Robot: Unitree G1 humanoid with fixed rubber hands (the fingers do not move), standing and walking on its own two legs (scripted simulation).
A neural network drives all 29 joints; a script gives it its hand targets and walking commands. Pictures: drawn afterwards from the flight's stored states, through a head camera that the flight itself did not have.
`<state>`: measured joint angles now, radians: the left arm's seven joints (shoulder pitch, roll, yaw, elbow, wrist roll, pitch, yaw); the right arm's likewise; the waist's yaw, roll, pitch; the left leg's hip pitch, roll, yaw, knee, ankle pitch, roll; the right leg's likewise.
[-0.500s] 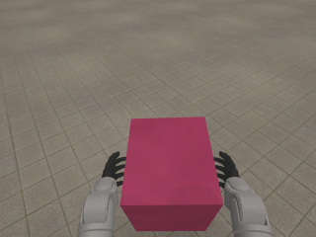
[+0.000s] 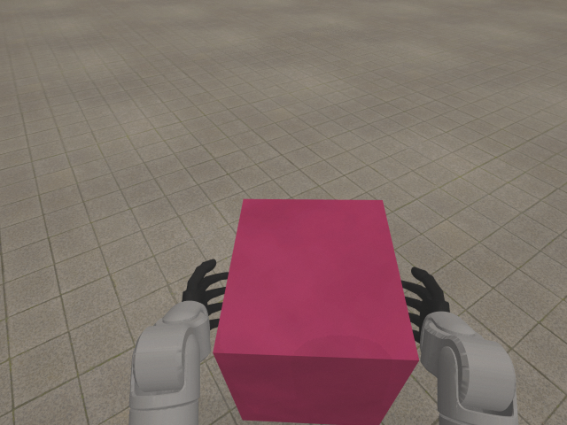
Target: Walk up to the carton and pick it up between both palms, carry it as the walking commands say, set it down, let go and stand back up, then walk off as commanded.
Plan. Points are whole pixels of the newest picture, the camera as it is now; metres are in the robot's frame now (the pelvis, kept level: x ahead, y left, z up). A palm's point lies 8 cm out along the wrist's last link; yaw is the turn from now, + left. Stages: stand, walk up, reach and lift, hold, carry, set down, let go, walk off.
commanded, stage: carry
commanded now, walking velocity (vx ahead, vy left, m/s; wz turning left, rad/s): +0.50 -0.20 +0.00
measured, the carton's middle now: (310, 312) +0.30 -0.01 +0.01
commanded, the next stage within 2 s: none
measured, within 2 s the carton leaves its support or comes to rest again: neither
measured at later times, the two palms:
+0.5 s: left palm (272, 195) +0.51 +0.06 +0.07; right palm (435, 191) +0.51 -0.24 +0.08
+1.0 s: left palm (322, 117) +0.85 -0.06 +0.06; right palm (439, 117) +0.84 -0.36 +0.07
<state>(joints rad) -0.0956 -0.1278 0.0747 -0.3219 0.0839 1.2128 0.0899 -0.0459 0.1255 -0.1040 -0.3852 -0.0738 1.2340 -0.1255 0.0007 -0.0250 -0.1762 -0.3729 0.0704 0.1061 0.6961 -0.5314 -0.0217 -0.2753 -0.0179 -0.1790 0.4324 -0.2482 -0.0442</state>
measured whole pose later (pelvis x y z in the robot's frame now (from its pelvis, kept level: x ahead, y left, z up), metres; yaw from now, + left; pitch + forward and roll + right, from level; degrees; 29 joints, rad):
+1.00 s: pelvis +0.58 -0.20 -0.03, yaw -2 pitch +3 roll -3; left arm -0.12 -0.13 0.10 -0.40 0.08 1.17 0.09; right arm -0.14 0.13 -0.11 -0.41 -0.07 1.21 -0.12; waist 0.01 0.01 -0.06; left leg 0.02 0.20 0.11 0.63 -0.50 -0.07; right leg -0.51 -0.01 -0.17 0.46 0.05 -0.08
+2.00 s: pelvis +0.99 -0.34 +0.00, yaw +2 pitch +7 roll +2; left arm -0.12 -0.13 0.10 -0.47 0.09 1.22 0.11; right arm -0.12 0.13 -0.10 -0.44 -0.04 1.20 -0.12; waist 0.01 -0.07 -0.04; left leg -0.37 0.02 0.15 0.71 -0.41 -0.02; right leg -0.24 -0.07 -0.14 0.52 -0.35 -0.04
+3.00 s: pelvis +1.18 -0.32 -0.01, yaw -2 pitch +2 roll +0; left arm -0.05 -0.12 0.12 -0.08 0.16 1.07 0.05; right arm -0.08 0.13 -0.07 -0.04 -0.15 1.08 -0.07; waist -0.01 -0.03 -0.14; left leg -0.29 0.01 0.17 0.59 -0.32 0.07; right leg -0.27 -0.03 -0.06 0.71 -0.51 0.00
